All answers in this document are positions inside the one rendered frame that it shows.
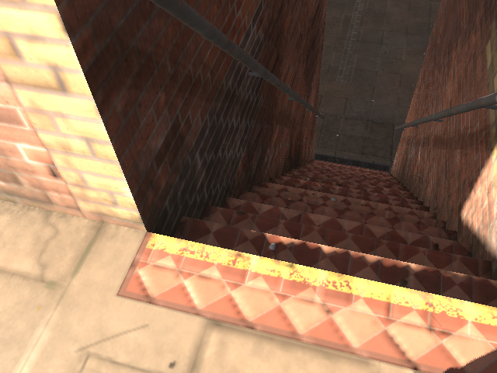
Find stairs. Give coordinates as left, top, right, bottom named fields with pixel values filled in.
left=174, top=159, right=497, bottom=308

